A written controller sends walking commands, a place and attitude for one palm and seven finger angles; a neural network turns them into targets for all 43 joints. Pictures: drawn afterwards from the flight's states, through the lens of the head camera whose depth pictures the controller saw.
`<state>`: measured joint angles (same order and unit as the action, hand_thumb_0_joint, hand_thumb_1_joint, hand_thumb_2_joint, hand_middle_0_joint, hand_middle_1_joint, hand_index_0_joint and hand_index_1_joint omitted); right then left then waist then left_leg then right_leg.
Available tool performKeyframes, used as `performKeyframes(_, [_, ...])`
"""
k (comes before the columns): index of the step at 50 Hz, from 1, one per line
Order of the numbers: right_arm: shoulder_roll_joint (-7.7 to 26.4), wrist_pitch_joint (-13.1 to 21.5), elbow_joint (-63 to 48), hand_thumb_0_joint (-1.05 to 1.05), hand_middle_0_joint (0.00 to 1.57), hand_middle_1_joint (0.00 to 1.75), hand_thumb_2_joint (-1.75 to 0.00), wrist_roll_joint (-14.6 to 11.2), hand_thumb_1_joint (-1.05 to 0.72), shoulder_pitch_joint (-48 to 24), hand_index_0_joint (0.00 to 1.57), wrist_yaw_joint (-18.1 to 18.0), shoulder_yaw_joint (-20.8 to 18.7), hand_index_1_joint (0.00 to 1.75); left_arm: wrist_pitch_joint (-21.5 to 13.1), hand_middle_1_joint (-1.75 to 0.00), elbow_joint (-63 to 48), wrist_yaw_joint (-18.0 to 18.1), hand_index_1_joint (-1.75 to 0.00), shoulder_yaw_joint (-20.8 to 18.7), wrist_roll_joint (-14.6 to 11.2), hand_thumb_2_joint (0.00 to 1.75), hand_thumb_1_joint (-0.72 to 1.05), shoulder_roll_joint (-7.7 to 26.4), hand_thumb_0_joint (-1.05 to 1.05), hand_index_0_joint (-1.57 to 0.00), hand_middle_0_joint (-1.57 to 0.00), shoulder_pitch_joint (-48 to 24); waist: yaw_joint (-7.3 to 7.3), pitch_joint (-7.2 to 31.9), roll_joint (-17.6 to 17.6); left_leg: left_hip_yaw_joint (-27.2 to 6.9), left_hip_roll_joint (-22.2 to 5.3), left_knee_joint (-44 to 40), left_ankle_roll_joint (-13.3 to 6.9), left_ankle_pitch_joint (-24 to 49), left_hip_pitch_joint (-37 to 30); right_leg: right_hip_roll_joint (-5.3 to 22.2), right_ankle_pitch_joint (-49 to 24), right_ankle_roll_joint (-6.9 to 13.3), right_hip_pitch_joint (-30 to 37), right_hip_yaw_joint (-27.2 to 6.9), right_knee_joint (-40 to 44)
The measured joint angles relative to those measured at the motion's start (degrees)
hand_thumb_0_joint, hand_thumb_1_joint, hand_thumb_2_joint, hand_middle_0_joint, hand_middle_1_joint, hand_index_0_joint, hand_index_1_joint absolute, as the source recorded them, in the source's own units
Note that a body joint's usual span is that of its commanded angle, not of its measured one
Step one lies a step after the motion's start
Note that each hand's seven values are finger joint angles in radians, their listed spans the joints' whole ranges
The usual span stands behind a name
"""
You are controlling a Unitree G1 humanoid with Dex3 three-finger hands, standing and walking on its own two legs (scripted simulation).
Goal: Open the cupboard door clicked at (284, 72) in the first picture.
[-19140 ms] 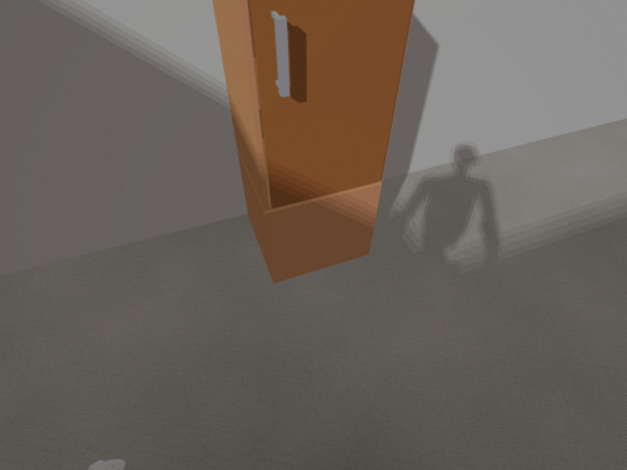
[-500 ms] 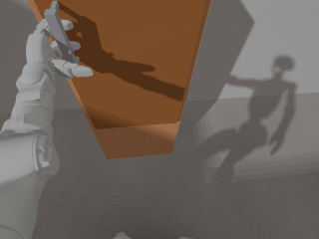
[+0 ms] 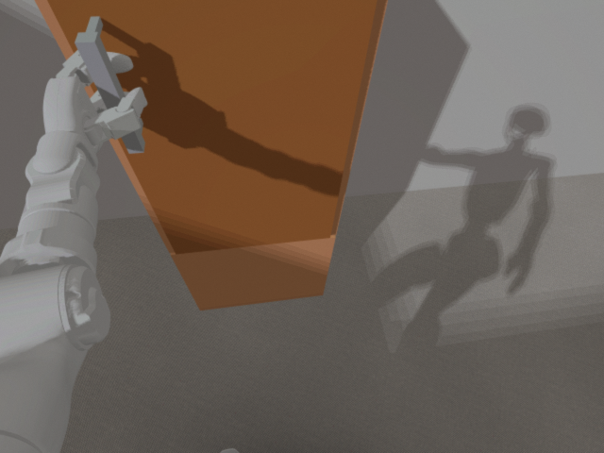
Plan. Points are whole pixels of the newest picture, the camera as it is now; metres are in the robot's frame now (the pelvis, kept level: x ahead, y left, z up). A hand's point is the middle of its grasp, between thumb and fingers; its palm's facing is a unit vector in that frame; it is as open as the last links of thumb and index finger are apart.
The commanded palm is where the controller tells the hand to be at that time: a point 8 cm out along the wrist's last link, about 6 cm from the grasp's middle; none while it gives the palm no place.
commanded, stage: close the thumb around the handle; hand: left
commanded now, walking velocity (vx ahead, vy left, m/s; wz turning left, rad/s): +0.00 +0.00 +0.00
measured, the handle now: (117, 91) +0.56 +0.19 +0.16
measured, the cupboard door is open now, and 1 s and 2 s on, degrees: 0 16 42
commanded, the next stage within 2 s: pull the door open along its arc in 0.14 s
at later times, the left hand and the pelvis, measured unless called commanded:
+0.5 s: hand (133, 119) +0.50 +0.16 +0.16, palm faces +0.04 -1.00 +0.01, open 5.5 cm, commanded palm +0.45 +0.22 +0.15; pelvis +0.00 +0.00 +0.00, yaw -1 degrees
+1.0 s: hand (161, 160) +0.43 +0.12 +0.16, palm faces +0.50 -0.86 -0.01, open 5.5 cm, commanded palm +0.38 +0.17 +0.15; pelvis +0.00 -0.01 +0.01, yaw +3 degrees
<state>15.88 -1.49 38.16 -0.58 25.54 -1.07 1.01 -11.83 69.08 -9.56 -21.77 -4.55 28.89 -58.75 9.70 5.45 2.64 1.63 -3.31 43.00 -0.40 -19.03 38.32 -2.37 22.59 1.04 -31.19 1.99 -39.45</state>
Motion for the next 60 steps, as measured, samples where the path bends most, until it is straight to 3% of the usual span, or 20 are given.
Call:
performKeyframes(6, [0.1,0.0,0.3,0.01,0.2,0.3,-0.9,0.0,-0.91,-0.2,0.2,-0.2,-0.2,0.3,0.0,-1.34,-0.6,-0.4,-1.34,0.9,-0.4,0.84,0.76,-1.2,0.01,-0.39,-0.39,0.1,-0.15,0.1,-0.1,-0.2,0.1,0.0,0.0,0.1,-0.1,0.1,0.0,0.0,0.2,0.2,0.1])
performKeyframes(20, [0.0,0.1,-0.4,0.01,0.2,0.3,-0.9,0.0,-0.91,-0.6,0.2,0.0,-0.2,0.3,0.1,-1.35,-2.1,0.8,-1.35,0.4,-0.4,0.83,0.76,-1.5,0.01,-0.39,-0.37,1.5,-0.25,0.2,0.0,0.3,0.0,-0.3,0.0,0.2,-0.4,0.0,-0.2,0.0,0.1,-0.4,-0.1])
performKeyframes(28, [-0.2,-1.1,-1.9,0.01,0.2,0.3,-0.9,-1.1,-0.91,-0.3,0.2,0.2,-0.8,0.3,2.3,-1.35,-15.0,0.6,-1.35,1.1,-3.3,0.79,0.76,-5.7,0.01,-0.37,-0.37,12.8,-2.0,1.0,0.5,1.7,-0.1,-2.4,0.0,-0.1,-4.8,-0.1,-0.3,-0.1,3.9,-1.7,2.0])
performKeyframes(35, [-0.7,-0.9,-3.6,0.01,0.2,0.3,-0.9,-2.3,-0.91,-3.0,0.2,0.5,-1.1,0.3,7.0,-1.35,-35.2,1.7,-1.35,5.6,-6.9,0.75,0.74,-12.2,0.01,-0.35,-0.36,28.5,-4.61,1.5,0.6,2.4,0.3,-5.4,-0.1,0.1,-10.9,0.3,-0.6,-0.2,9.6,-2.4,4.6])
performKeyframes(37, [-1.0,-0.2,-3.7,0.01,0.2,0.3,-0.9,-2.3,-0.91,-4.6,0.2,0.5,-1.3,0.3,9.3,-1.35,-40.8,5.4,-1.35,7.0,-8.0,0.74,0.72,-15.8,0.01,-0.36,-0.37,31.7,-5.85,1.4,0.6,2.3,0.4,-5.9,0.0,0.1,-12.2,0.5,-0.6,-0.2,11.1,-2.3,5.2])
performKeyframes(40, [-1.5,0.4,-2.8,0.01,0.2,0.3,-0.9,-1.5,-0.91,-8.2,0.2,0.6,-1.2,0.3,12.1,-1.35,-45.4,15.1,-1.34,9.0,-6.4,0.74,0.69,-21.9,0.01,-0.37,-0.36,32.5,-7.2,1.0,0.4,1.4,0.9,-5.9,0.1,0.3,-13.1,0.8,-0.3,-0.2,12.4,-1.3,5.1])
performKeyframes(45, [-2.7,0.2,-1.6,0.01,0.2,0.3,-0.9,1.0,-0.91,-14.6,0.2,0.5,-0.9,0.3,17.1,-1.34,-43.2,32.0,-1.33,11.3,0.5,0.77,0.7,-27.9,-0.02,-0.38,-0.37,26.7,-8.1,0.6,0.1,-0.5,1.7,-5.1,0.4,1.1,-12.3,1.5,0.1,0.1,12.1,0.6,3.7])
performKeyframes(48, [-3.7,-0.2,-1.4,0.01,0.2,0.3,-0.9,2.1,-0.91,-16.6,0.2,0.6,-0.7,0.3,18.7,-1.34,-39.7,39.1,-1.34,11.9,3.6,0.8,0.72,-29.3,-0.01,-0.39,-0.36,23.0,-8.05,0.9,-0.1,-1.2,2.0,-5.0,0.6,1.6,-11.5,1.6,0.2,0.4,11.3,1.4,3.0])
performKeyframes(52, [-4.9,-0.7,-1.1,0.01,0.2,0.3,-0.9,2.6,-0.91,-16.2,0.2,0.1,-0.4,0.3,18.0,-1.33,-35.9,41.5,-1.34,12.0,4.5,0.83,0.75,-29.3,-0.01,-0.39,-0.34,20.5,-7.84,0.9,-0.3,-1.8,1.9,-5.2,1.0,2.1,-11.2,1.5,0.1,0.8,11.0,2.0,2.7])
performKeyframes(60, [-4.4,-1.6,2.3,0.01,0.2,0.3,-0.9,2.6,-0.91,-10.9,0.2,-0.8,-0.8,0.3,13.2,-1.34,-31.5,39.2,-1.35,11.1,3.8,0.84,0.75,-27.2,0.0,-0.36,-0.35,19.2,-7.36,0.0,-0.1,-2.3,1.6,-5.4,1.5,2.7,-11.2,1.1,-0.2,1.4,11.0,2.4,2.8])
